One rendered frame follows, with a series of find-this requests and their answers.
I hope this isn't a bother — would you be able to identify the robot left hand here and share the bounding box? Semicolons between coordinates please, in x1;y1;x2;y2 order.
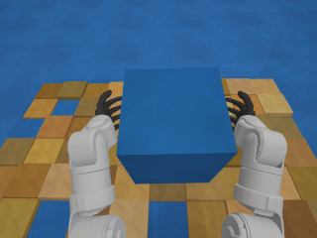
95;89;122;130

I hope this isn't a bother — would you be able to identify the robot right hand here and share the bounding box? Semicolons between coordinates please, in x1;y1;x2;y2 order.
225;90;256;132

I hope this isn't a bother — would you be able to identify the left robot forearm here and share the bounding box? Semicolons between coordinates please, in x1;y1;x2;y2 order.
67;114;118;238

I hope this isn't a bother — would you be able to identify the carton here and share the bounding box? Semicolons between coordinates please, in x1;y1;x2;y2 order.
116;66;238;184

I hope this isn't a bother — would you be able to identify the robot left upper arm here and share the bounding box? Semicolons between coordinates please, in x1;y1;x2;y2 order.
69;214;127;238

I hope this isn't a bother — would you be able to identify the right robot forearm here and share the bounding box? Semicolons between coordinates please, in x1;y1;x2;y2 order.
233;115;287;238

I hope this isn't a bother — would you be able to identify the robot right upper arm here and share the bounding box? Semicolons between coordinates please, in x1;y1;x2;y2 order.
221;212;283;238

